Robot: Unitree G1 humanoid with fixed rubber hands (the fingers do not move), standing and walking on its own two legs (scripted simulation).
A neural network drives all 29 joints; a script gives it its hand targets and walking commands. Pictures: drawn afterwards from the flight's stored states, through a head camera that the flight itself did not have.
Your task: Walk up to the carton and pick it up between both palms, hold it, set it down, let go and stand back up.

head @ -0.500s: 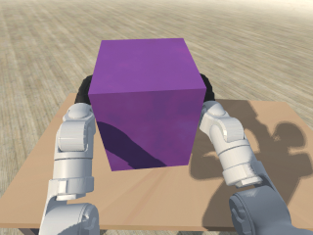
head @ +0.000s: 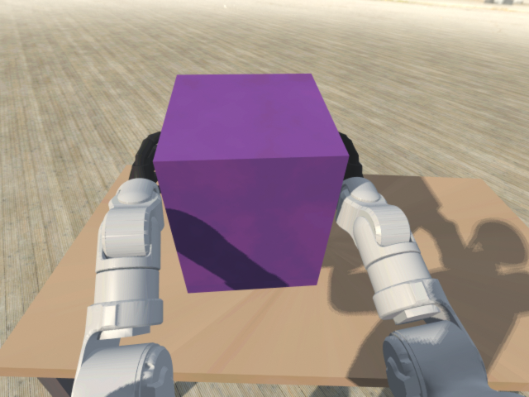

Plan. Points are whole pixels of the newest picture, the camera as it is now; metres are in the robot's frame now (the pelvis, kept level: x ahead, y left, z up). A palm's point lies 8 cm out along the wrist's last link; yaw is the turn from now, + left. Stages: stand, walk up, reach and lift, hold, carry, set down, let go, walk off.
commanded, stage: hold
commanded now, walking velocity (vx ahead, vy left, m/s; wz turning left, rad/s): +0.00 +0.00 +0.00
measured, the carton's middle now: (249, 183) +0.38 +0.01 +0.20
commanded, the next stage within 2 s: none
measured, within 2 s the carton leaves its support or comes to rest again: neither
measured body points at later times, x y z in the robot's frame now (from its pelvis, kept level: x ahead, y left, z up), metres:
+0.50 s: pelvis +0.02 +0.01 +0.00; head -0.03 +0.03 +0.45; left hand +0.40 +0.16 +0.20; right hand +0.41 -0.13 +0.21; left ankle +0.03 +0.14 -0.75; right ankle +0.02 -0.14 -0.75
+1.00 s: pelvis +0.01 +0.00 +0.00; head -0.05 +0.01 +0.45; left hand +0.38 +0.15 +0.21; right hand +0.38 -0.14 +0.20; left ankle +0.03 +0.14 -0.75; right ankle +0.02 -0.14 -0.75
